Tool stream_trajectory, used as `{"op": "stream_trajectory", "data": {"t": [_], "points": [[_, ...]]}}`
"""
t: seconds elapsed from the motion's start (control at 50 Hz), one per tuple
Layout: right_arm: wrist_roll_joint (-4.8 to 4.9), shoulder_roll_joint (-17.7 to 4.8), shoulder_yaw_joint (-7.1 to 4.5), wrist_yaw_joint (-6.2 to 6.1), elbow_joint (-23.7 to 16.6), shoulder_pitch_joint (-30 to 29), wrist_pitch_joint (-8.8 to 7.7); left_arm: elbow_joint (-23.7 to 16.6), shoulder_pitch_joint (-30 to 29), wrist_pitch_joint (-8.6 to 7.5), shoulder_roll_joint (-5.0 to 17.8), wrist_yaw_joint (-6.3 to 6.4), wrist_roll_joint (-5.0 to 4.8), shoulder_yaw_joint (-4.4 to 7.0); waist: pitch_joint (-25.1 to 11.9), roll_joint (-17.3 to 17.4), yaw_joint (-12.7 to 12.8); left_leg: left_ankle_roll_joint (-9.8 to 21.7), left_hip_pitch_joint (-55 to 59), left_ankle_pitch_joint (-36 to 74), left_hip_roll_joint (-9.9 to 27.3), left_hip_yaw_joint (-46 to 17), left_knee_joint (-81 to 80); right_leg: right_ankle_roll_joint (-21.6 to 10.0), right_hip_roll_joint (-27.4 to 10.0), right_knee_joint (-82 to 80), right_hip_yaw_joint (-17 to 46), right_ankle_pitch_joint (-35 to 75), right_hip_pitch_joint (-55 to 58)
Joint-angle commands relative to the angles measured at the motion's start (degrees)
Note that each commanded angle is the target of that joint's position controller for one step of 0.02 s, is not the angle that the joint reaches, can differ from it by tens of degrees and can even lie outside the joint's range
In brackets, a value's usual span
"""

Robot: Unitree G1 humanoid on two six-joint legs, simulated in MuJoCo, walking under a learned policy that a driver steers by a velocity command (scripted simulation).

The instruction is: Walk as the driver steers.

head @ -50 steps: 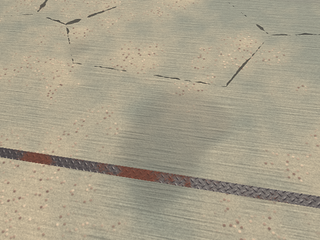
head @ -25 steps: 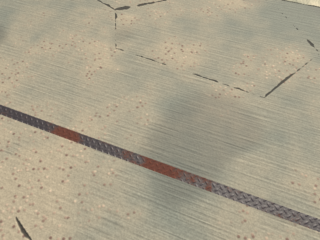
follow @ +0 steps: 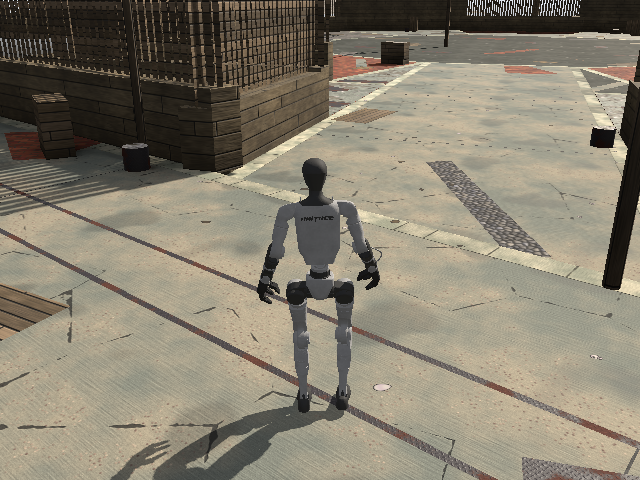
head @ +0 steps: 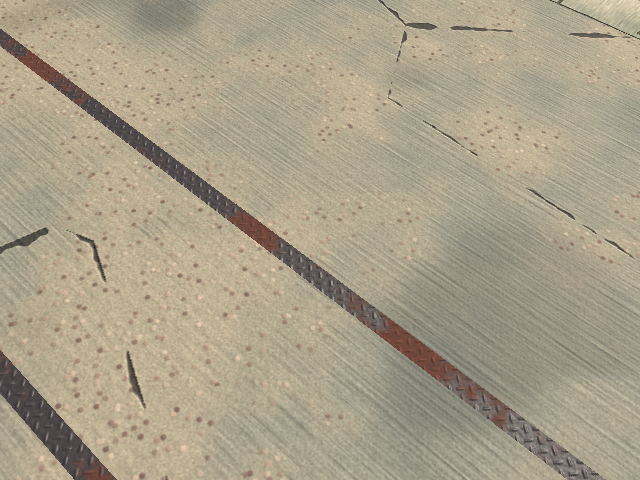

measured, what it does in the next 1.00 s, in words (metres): walks ahead, turning right: right foot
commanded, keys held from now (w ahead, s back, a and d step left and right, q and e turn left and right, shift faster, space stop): w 0.04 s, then w+e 0.86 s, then w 0.10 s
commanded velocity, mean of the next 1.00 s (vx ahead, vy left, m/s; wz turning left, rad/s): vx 0.41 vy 0.00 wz -0.33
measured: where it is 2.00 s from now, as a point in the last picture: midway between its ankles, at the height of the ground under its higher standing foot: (442, 289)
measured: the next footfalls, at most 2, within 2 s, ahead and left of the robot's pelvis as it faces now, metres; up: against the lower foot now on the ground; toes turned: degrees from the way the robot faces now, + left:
right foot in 0.52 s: +0.32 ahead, -0.16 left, +0.00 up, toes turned -13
left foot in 1.08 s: +0.68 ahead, -0.13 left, +0.00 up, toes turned -27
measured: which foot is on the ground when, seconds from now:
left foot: down 0.00-0.54, up 0.56-1.00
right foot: up 0.00-0.50, down 0.52-1.00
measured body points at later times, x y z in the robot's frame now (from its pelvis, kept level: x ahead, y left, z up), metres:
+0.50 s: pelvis +0.16 -0.04 -0.01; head +0.19 -0.05 +0.44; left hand +0.37 +0.18 -0.11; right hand +0.10 -0.30 -0.14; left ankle -0.01 +0.08 -0.73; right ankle +0.27 -0.16 -0.72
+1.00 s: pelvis +0.43 -0.13 +0.01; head +0.46 -0.16 +0.45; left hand +0.52 +0.14 -0.12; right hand +0.54 -0.43 -0.09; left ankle +0.64 -0.08 -0.70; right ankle +0.28 -0.15 -0.73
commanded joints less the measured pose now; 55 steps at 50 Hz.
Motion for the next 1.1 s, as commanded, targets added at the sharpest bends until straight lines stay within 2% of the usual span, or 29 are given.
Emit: {"op": "stream_trajectory", "data": {"t": [0.02, 0.04, 0.06, 0.08, 0.12, 0.18, 0.26, 0.34, 0.42, 0.46, 0.48, 0.5, 0.52, 0.54, 0.56, 0.58, 0.6, 0.62, 0.64, 0.68, 0.74, 0.84, 0.96, 0.98, 1.02, 1.04, 1.06, 1.08, 1.1], "points": [[-0.14, -8.02, -2.08, -1.01, -0.74, 5.89, -0.45, -5.26, -3.33, -0.72, 6.01, -1.33, -0.05, 1.34, -1.26, 10.25, -3.19, 10.19, 9.66, -11.28, 17.78, -23.77, -21.45, -0.22, -0.95, 9.75, 6.27, 2.70, -16.52], [-0.02, -6.86, -1.50, -1.29, -0.89, 3.81, -0.72, -4.63, -3.00, -1.07, 6.36, -2.11, 0.29, 1.62, 0.53, 12.08, -2.34, 8.26, 9.19, -13.32, 14.97, -22.06, -23.66, -0.04, -0.78, 8.02, 5.34, 6.76, -16.38], [-0.12, -5.76, -1.02, -1.52, -0.54, 3.65, -1.35, -2.80, -0.82, -1.27, 5.93, -2.79, 0.79, 1.49, 0.11, 12.35, -1.91, 7.48, 9.85, -9.56, 13.34, -19.31, -24.70, 0.26, -0.50, 8.09, 4.32, 10.24, -15.06], [-0.20, -5.93, -0.92, -1.45, 0.05, 4.66, -2.10, -1.53, 0.50, -1.42, 5.43, -3.25, 0.81, 1.41, -0.68, 10.72, -1.71, 7.14, 10.75, -5.79, 12.97, -17.48, -24.88, 0.32, -0.26, 8.43, 3.86, 12.40, -14.35], [-0.43, -7.06, -1.21, -1.24, 1.39, 6.99, -3.77, -0.54, 0.25, -1.73, 4.52, -3.67, 0.27, 1.30, -0.95, 8.19, -2.03, 7.06, 12.93, -1.33, 13.70, -15.07, -25.20, 0.08, -0.30, 7.95, 4.07, 14.99, -15.58], [-0.82, -7.42, -1.37, -1.46, 3.30, 10.21, -5.20, -0.58, -2.70, -1.98, 4.05, -3.76, -0.24, 1.39, 1.13, 8.30, -3.56, 7.13, 15.03, -2.38, 15.29, -13.20, -27.01, -0.20, 0.28, 6.39, 6.69, 16.89, -20.11], [-0.91, -7.05, -1.36, -2.05, 5.32, 12.36, -6.24, -0.22, -4.08, -2.44, 3.36, -3.70, 0.11, 1.69, 2.92, 7.09, -3.99, 7.55, 17.63, -1.15, 17.68, -10.02, -27.92, -0.16, 1.80, 4.62, 10.55, 18.58, -24.84], [-0.92, -6.29, -1.23, -2.21, 7.13, 13.08, -7.08, -1.15, -7.75, -2.87, 1.90, -4.24, 0.60, 1.16, 4.31, 6.45, -4.71, 7.50, 18.04, 5.85, 17.97, -4.71, -27.00, -0.25, 0.74, 0.26, 8.20, 20.62, -25.40], [-1.02, -6.78, -1.32, -2.27, 9.47, 14.86, -7.49, -4.45, -13.24, -3.18, 0.78, -5.30, 0.51, 0.30, 5.19, 7.70, -5.52, 6.46, 18.37, 18.20, 18.46, 0.38, -23.82, -2.65, -0.03, -7.42, 2.86, 19.46, -21.71], [-0.97, -7.66, -1.41, -2.37, 10.26, 14.76, -7.31, -5.35, -13.19, -3.19, 0.72, -5.38, 0.40, 0.17, 4.17, 8.19, -4.78, 5.27, 18.15, 28.19, 18.34, 3.01, -20.13, -4.92, 1.58, -11.03, -0.41, 16.78, -16.28], [-0.89, -8.42, -1.46, -2.43, 10.47, 14.29, -7.24, -5.15, -11.22, -3.21, 1.05, -5.13, 0.39, 0.38, 2.28, 8.60, -3.51, 4.53, 17.61, 39.99, 17.95, 4.80, -15.68, -6.34, 3.69, -12.13, -2.26, 15.00, -10.98], [-0.82, -9.35, -1.58, -2.48, 10.82, 14.17, -6.99, -4.20, -6.74, -3.40, 1.87, -4.69, 0.43, 0.91, -1.28, 8.72, -1.22, 3.86, 17.06, 52.13, 17.51, 6.66, -7.52, -7.83, 6.41, -12.89, -3.57, 13.43, -3.93], [-0.53, -9.89, -1.53, -2.64, 10.88, 13.92, -6.62, -1.85, 1.57, -3.88, 3.05, -4.12, 0.77, 1.74, -6.72, 7.43, 2.71, 2.56, 13.88, 55.29, 16.20, 9.09, 4.54, -9.39, 8.98, -16.18, -3.68, 14.71, 7.20], [-0.58, -9.33, -1.10, -2.73, 9.83, 13.77, -6.69, 1.05, 11.37, -4.23, 6.55, -3.22, 1.40, 3.23, -12.83, 4.04, 6.86, 0.95, 3.17, 43.55, 14.28, 9.86, 20.07, -11.75, 5.24, -18.47, 3.60, 11.20, 22.37], [0.00, -2.47, 0.49, -1.58, 5.76, 14.79, -7.16, 0.62, 13.75, -4.22, 13.84, -2.24, 1.09, 4.99, -18.59, -11.01, 4.97, -2.49, -18.57, -1.45, 4.65, 9.71, 42.39, -19.19, -13.79, -25.26, 35.98, 0.16, 36.96], [-0.70, -6.38, -0.38, -1.41, 4.60, 10.08, -7.72, 0.22, 13.27, -4.05, 13.56, -2.43, -1.18, 4.82, -21.66, -5.96, 6.08, -2.30, -24.80, -10.28, 1.45, -3.15, 49.89, -21.42, -17.31, -33.07, 52.53, 6.63, 37.63], [-0.27, -7.02, -0.48, -1.17, 3.37, 6.67, -8.07, 1.12, 10.19, -3.85, 12.29, -2.00, -1.19, 4.63, -13.38, -1.88, 4.44, -1.80, -28.65, -4.88, 4.78, -4.90, 49.76, -20.17, -15.35, -31.90, 41.53, 13.45, 32.80], [-0.26, -6.14, 0.08, -1.16, 3.47, 6.54, -8.64, 1.17, 7.79, -4.00, 9.30, -1.69, -1.28, 3.91, -8.26, 2.00, 2.55, -1.61, -26.95, -0.52, 7.20, -4.13, 44.95, -18.67, -13.22, -31.77, 34.10, 22.33, 25.19], [-0.78, -5.83, 0.09, -1.26, 3.83, 6.82, -8.40, 0.91, 5.16, -4.22, 7.43, -1.49, -1.21, 3.32, -5.52, 3.76, 0.26, -1.91, -24.15, 0.35, 8.64, -4.04, 40.65, -16.84, -10.15, -32.43, 29.43, 27.42, 19.55], [-2.22, -5.52, 0.23, -0.99, 4.45, 9.39, -6.30, 0.53, 2.43, -4.82, 5.39, -1.46, -1.56, 2.45, -5.03, 1.89, -2.68, -3.44, -18.82, 0.04, 9.51, -3.87, 36.32, -15.90, -6.37, -34.20, 23.80, 33.65, 13.15], [-2.55, -4.54, 0.32, -0.54, 3.40, 7.42, -4.45, 1.42, 4.15, -5.97, 6.31, -1.50, -1.89, 2.65, -3.77, 1.78, -3.05, -5.55, -20.19, 2.42, 9.21, -2.14, 31.22, -16.35, -4.06, -36.43, 21.36, 35.07, 10.08], [-2.18, -4.15, 0.51, -0.34, -0.76, -4.95, -4.38, 3.12, 9.65, -6.00, 6.60, -1.17, -1.99, 2.85, -0.76, 0.37, 0.84, -7.13, -26.42, 13.39, 8.12, -1.40, 17.56, -14.15, -2.28, -37.30, 22.19, 34.25, 12.91], [-1.38, -3.60, 1.36, 0.23, -3.95, -13.79, -5.49, 4.77, 14.29, -6.07, 6.51, -0.12, -1.38, 2.69, -0.79, -0.67, 4.00, -5.04, -23.58, 18.06, 4.94, -0.66, 4.48, -12.50, -3.65, -33.50, 23.74, 44.11, 19.88], [-1.34, -3.84, 1.32, 0.22, -4.01, -13.45, -5.71, 4.98, 14.06, -6.17, 6.58, 0.13, -1.29, 2.60, -0.80, -0.87, 3.54, -4.09, -20.96, 17.88, 4.59, -0.94, 2.49, -11.86, -4.41, -33.16, 24.14, 45.44, 20.37], [-1.29, -5.31, 0.70, -0.16, -2.26, -7.92, -6.05, 4.99, 11.68, -6.42, 7.44, 0.44, -1.01, 2.55, -1.93, -1.50, 0.61, -1.85, -11.47, 14.20, 2.86, -0.73, -0.97, -9.77, -4.88, -30.02, 23.51, 53.05, 20.14], [-1.17, -6.76, 0.01, -0.70, -0.47, -2.63, -6.33, 5.20, 11.04, -6.54, 8.11, 0.38, -0.81, 2.63, -4.37, -1.55, -1.56, -0.71, -4.96, 10.87, 1.10, -0.08, -1.67, -8.83, -4.11, -24.31, 22.67, 61.18, 20.66], [-1.14, -7.88, -0.61, -1.41, 1.84, 5.23, -6.87, 5.55, 10.41, -6.63, 8.31, 0.02, -0.80, 2.54, -8.42, 0.24, -5.54, 0.68, 4.56, 11.69, 1.00, 0.40, -5.12, -7.79, -1.55, -14.21, 20.16, 62.69, 19.40], [-1.95, -10.66, -1.38, -2.40, 3.08, 13.81, -7.35, 4.76, 10.67, -6.93, 6.02, -0.37, -0.80, 1.82, -14.74, 3.24, -8.83, 3.16, 16.92, 5.03, 9.60, -8.05, -5.34, -7.00, 0.97, -0.24, 17.79, 49.84, 12.40], [-2.92, -16.90, -3.19, -2.61, 3.81, 17.87, -7.06, 4.43, 19.66, -6.81, 0.45, -0.64, -2.77, 0.82, -22.88, 17.65, -5.42, 12.45, 33.06, 2.05, 25.77, -36.48, -7.73, -3.85, 11.07, 21.25, 11.85, 12.52, -5.08]]}}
